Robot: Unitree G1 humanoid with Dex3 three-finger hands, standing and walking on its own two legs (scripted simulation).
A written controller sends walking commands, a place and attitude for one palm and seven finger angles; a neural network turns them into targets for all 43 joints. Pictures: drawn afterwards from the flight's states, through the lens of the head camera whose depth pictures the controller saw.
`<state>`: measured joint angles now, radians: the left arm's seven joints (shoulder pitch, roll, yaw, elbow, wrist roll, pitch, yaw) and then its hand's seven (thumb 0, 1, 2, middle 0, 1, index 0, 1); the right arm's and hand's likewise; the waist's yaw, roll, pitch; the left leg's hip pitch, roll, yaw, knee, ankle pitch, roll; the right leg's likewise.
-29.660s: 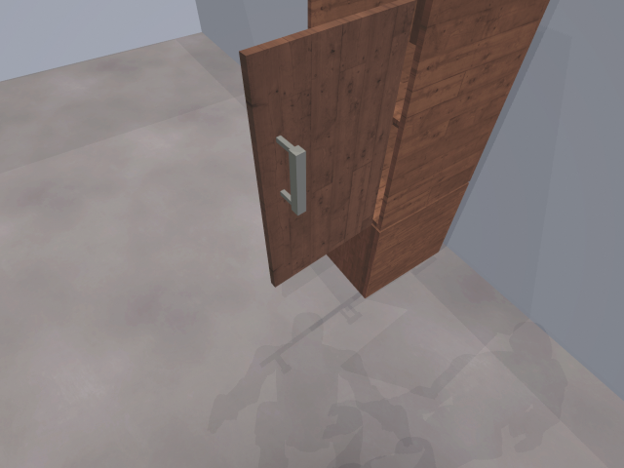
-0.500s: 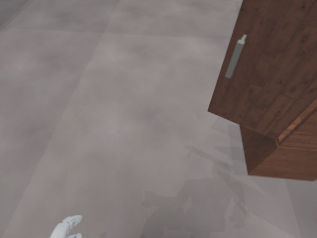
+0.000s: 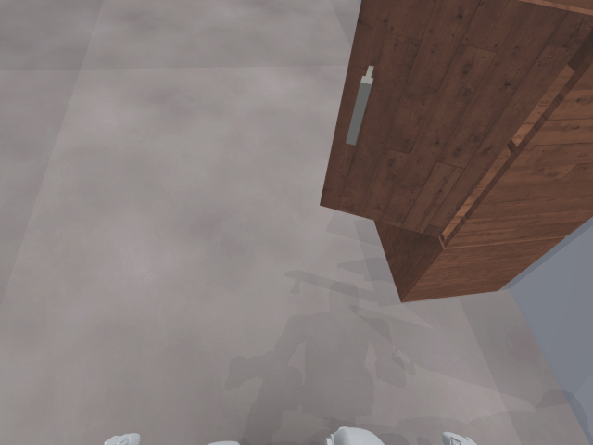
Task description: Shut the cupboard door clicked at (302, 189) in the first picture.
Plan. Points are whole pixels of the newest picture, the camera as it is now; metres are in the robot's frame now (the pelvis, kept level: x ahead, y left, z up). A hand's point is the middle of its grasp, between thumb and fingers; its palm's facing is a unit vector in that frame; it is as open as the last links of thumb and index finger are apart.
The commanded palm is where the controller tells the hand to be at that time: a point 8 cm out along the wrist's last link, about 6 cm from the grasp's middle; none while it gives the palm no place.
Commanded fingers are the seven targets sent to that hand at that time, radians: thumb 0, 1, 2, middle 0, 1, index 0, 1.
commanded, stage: turn to face it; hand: left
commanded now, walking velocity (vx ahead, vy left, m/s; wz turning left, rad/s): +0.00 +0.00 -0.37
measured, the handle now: (360, 106) +0.71 -0.07 +0.03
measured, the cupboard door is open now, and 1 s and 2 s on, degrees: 65 65 65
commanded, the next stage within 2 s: take the last steps up to it in 0.26 s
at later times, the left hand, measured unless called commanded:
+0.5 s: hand (201, 440) +0.14 +0.15 -0.17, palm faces -0.16 -0.97 -0.20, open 7.3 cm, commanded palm none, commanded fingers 0.00 0.90 0.90 -0.20 -0.30 -0.20 -0.30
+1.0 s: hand (279, 365) +0.25 +0.04 -0.17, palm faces -0.27 -0.94 -0.20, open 7.3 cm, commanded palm none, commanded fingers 0.00 0.90 0.90 -0.20 -0.30 -0.20 -0.30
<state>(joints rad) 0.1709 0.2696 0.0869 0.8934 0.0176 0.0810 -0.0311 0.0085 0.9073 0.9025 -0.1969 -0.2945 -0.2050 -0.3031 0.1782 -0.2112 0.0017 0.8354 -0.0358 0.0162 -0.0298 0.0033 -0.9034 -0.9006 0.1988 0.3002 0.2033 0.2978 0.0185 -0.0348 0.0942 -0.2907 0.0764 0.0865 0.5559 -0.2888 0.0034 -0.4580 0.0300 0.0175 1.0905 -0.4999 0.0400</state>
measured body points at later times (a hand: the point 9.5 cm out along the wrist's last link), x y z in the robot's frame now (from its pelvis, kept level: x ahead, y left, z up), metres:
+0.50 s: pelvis +0.03 -0.03 +0.00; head +0.06 -0.03 +0.45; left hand +0.14 +0.20 -0.15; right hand +0.03 -0.28 -0.15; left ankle +0.05 +0.09 -0.72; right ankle -0.02 -0.14 -0.74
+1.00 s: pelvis +0.13 -0.11 +0.00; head +0.16 -0.13 +0.44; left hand +0.27 +0.09 -0.15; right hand +0.02 -0.35 -0.16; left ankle +0.09 +0.04 -0.68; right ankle +0.11 -0.22 -0.74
